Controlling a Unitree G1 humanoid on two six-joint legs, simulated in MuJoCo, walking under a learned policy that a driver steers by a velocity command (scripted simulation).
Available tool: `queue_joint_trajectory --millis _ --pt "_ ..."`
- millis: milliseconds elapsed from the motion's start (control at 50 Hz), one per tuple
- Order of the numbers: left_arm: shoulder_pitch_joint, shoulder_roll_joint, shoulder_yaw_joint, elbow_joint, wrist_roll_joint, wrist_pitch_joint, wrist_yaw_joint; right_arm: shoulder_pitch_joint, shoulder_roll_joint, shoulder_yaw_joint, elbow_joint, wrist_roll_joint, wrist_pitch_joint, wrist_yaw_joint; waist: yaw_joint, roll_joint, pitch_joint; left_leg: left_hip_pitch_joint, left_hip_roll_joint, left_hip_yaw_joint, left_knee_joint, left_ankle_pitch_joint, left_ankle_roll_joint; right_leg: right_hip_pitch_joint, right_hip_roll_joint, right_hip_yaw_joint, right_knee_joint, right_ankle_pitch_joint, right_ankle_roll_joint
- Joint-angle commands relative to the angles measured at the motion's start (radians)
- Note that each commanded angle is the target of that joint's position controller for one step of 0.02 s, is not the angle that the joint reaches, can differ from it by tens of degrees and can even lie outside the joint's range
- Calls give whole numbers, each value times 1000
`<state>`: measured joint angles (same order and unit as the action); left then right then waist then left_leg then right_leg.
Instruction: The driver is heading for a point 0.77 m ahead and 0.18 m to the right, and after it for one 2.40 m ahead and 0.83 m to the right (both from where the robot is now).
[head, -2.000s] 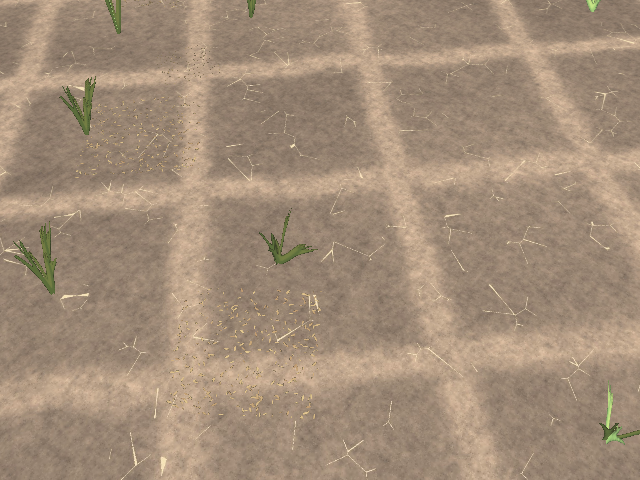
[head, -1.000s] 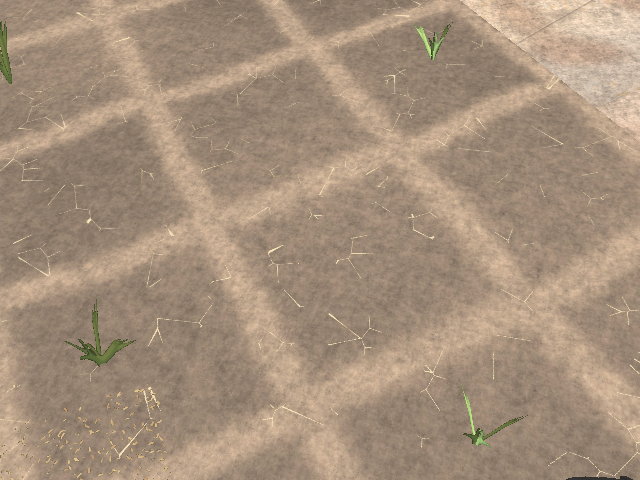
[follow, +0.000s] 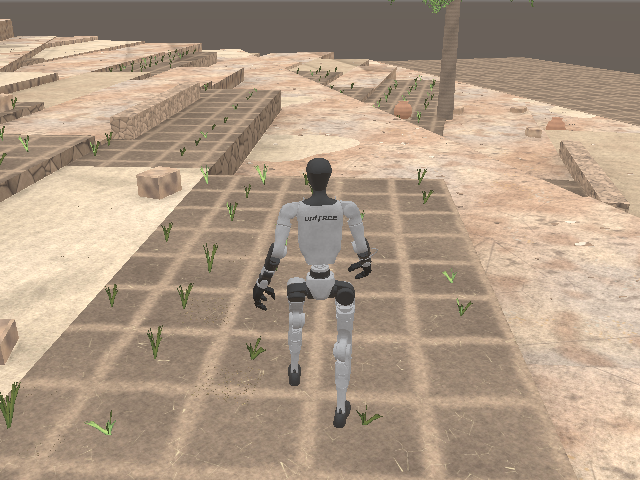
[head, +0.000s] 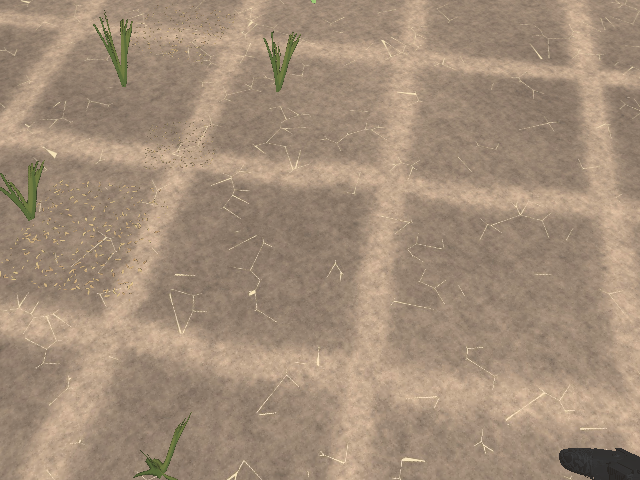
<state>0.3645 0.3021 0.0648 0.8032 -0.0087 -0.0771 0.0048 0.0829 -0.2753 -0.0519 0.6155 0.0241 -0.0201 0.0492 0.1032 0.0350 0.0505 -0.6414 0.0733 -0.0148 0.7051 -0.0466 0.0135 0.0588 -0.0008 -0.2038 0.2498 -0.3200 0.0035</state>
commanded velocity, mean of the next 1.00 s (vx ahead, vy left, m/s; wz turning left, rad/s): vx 0.30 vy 0.00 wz -0.35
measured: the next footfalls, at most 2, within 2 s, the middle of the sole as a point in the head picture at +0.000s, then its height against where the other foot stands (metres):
left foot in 0.10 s outside the picture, level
right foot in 0.60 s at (421, 475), level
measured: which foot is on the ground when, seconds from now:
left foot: up 0.00-0.08, down 0.10-0.62, up 0.64-1.00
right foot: down 0.00-0.10, up 0.12-0.58, down 0.60-1.00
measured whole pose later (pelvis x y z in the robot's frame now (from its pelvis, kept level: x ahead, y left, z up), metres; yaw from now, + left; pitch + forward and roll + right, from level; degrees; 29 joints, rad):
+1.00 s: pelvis +0.41 +0.00 +0.00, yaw -26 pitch +3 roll +1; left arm 0.17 0.31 0.08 0.63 0.00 0.04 0.03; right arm 0.13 -0.29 -0.06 0.74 0.00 0.00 -0.04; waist 0.03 0.01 0.04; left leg -0.51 0.00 -0.14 0.79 -0.31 -0.09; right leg -0.40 0.14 0.17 0.49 -0.12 -0.06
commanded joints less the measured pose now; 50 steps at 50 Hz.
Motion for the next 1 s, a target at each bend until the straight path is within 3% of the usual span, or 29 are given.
queue_joint_trajectory --millis 20,60,80,100,120,140,160,180,200,220,280,340,420,460,520,560,580,600,620,640,660,680,700,720,780,840,900,940,1000 --pt "3 187 46 -24 -19 1 0 -105 -47 -8 -106 -1 -24 13 -32 -93 41 28 -37 43 -87 -64 49 10 -291 100 -36 613 -154" --pt "3 214 49 -3 -30 11 1 -20 -95 -31 -95 -12 -23 8 -112 -124 -33 211 -97 79 -136 -136 96 25 -290 88 117 937 -142" --pt "-10 208 41 4 -34 17 4 128 -136 -56 -52 -12 -22 0 -202 -112 -116 433 -126 95 -205 -60 127 -34 -258 58 283 991 -120" --pt "-11 172 22 -5 -22 12 6 293 -194 -80 -8 -17 -16 -19 -278 -83 -218 742 -39 -12 -176 -10 164 -247 -216 61 523 774 -86" --pt "106 25 -28 -42 3 -3 -10 347 -306 -93 6 -33 -20 -33 -196 177 -380 1117 293 -515 -199 -85 330 -659 -36 101 934 -122 -19" --pt "43 110 -8 -22 -26 -25 -14 368 -226 -73 -6 -30 -26 -35 -258 101 -483 1081 355 -712 -339 -156 364 -729 12 320 1084 -287 -17" --pt "-61 170 14 -62 -58 -31 -15 309 -185 -56 10 -30 -36 -31 -250 74 -295 946 310 -518 -366 -105 303 -805 -34 330 1094 -219 -25" --pt "-100 150 10 -76 -52 -32 -10 250 -153 -47 23 -24 -43 -30 -205 51 -193 809 260 -377 -385 -46 261 -795 -86 303 1023 -127 -28" --pt "-110 138 12 -69 -28 -26 -5 195 -111 -36 29 -24 -50 -27 -169 37 -128 698 217 -286 -416 3 233 -765 -114 292 968 -64 -18" --pt "-72 130 16 -54 -21 -10 -6 159 -82 -29 29 -30 -60 -24 -131 59 -104 616 186 -214 -456 30 215 -698 -137 303 939 -5 -12" --pt "-19 69 9 -31 -25 29 -4 129 -81 -36 60 -34 -91 -24 -86 33 -64 502 179 -102 -548 88 216 -641 -144 308 906 72 12" --pt "-88 55 9 -57 -20 38 -1 141 -96 -43 97 -43 -100 -37 -95 21 -10 503 165 4 -580 128 198 -725 -139 331 797 200 29" --pt "-207 26 -5 -97 -7 26 -25 130 -123 -46 116 -40 -89 -55 -126 8 37 502 127 148 -573 250 156 -679 -110 252 521 403 19" --pt "-275 10 -11 -135 3 22 -42 164 -147 -52 135 -32 -74 -67 -152 2 40 543 144 180 -527 377 147 -661 -91 199 436 425 11" --pt "-279 38 1 -171 1 28 -68 177 -177 -62 147 -11 -43 -81 -141 32 2 654 179 193 -421 508 124 -649 -61 170 375 338 -22" --pt "-199 80 23 -169 6 34 -76 149 -198 -70 135 2 -23 -93 -88 58 -58 687 183 197 -269 682 99 -554 -6 132 364 234 -58" --pt "-104 117 43 -151 6 35 -73 135 -196 -71 128 7 -14 -96 -37 45 -110 670 162 205 -122 689 77 -440 28 123 324 237 -85" --pt "4 162 66 -128 9 35 -57 131 -176 -62 122 8 -13 -96 24 -7 -169 594 104 223 94 559 30 -266 49 146 223 385 -118" --pt "15 251 80 -135 9 40 -29 198 -78 -30 98 -42 -21 -87 -34 -239 -249 334 4 216 405 -151 -33 -11 -149 414 277 875 -187" --pt "-44 302 79 -193 35 31 -32 315 -52 -10 80 -50 -31 -70 -112 -323 -437 47 -183 32 734 -693 -89 228 -391 915 233 969 -449" --pt "-64 226 66 -219 21 35 -43 252 -153 -31 101 -29 -35 -57 -36 -121 -492 23 -115 -120 761 -622 -69 194 -353 841 173 804 -419" --pt "-118 183 54 -223 9 34 -43 164 -159 -33 71 -6 -32 -58 -48 -91 -354 -19 -86 -99 711 -533 -52 76 -302 716 149 666 -368" --pt "-160 149 46 -218 -7 39 -38 137 -141 -31 79 -18 -24 -72 -80 -12 -241 -27 -47 -86 626 -465 -55 -60 -245 636 124 556 -311" --pt "-192 126 39 -223 -11 45 -29 127 -151 -36 78 -29 -11 -84 -101 -32 -187 8 -25 -88 551 -420 -58 -174 -215 592 102 505 -288" --pt "-217 141 45 -236 17 56 -15 161 -121 -33 87 -35 12 -91 -137 -109 -172 126 -46 -69 426 -365 -76 -332 -157 539 70 512 -269" --pt "-199 165 54 -235 8 67 7 129 -105 -26 83 -37 18 -101 -121 -115 -205 119 -61 -80 306 -318 -103 -324 -145 546 85 466 -259" --pt "-218 165 54 -247 3 88 24 84 -104 -26 73 -30 24 -100 -106 -144 -192 130 -71 -96 204 -252 -111 -351 -115 582 74 201 -225" --pt "-223 165 55 -251 5 98 28 59 -104 -26 65 -28 18 -95 -95 -172 -170 153 -80 -99 133 -239 -109 -368 -104 613 68 91 -214" --pt "-211 160 56 -254 7 109 25 48 -110 -28 59 -22 -2 -84 -79 -199 -165 202 -97 -101 24 -269 -94 -338 -110 672 98 116 -209"
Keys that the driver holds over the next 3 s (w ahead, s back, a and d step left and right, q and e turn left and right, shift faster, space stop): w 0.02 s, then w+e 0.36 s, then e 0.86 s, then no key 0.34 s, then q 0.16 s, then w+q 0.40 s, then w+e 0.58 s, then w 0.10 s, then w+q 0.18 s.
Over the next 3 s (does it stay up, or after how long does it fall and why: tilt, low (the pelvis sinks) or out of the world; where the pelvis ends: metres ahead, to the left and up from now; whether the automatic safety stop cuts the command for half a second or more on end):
stays up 1.02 -0.17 -0.02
